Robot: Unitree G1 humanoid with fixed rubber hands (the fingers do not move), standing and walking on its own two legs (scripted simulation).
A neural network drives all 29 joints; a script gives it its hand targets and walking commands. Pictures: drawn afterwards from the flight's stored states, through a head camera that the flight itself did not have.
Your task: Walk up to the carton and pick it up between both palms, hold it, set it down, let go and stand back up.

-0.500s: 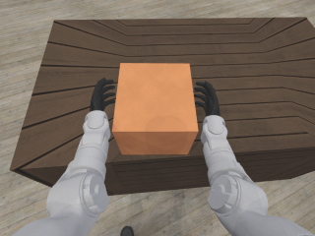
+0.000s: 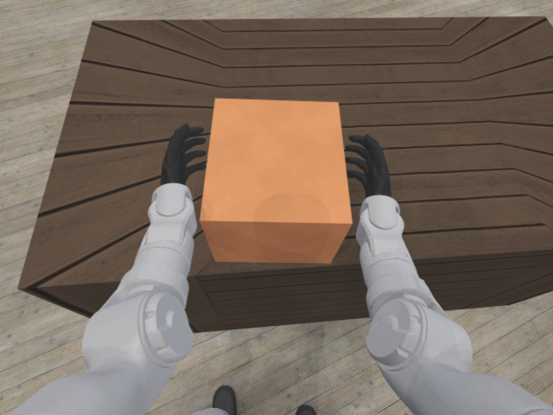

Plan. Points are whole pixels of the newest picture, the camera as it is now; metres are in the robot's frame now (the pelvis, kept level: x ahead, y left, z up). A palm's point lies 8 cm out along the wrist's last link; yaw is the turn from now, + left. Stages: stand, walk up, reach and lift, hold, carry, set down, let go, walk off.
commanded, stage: set down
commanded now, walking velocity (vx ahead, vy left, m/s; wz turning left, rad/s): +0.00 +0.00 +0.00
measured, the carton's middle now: (275, 184) +0.47 +0.03 -0.05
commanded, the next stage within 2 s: none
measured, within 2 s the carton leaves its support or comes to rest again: neither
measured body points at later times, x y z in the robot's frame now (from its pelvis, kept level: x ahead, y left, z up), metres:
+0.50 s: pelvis +0.00 +0.00 +0.00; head +0.11 +0.02 +0.44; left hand +0.43 +0.18 +0.03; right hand +0.44 -0.12 +0.03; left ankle +0.01 +0.13 -0.74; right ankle -0.03 -0.12 -0.74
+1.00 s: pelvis +0.00 +0.00 +0.00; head +0.11 +0.02 +0.44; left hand +0.43 +0.18 +0.03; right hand +0.44 -0.12 +0.03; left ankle +0.01 +0.13 -0.74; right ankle -0.03 -0.12 -0.74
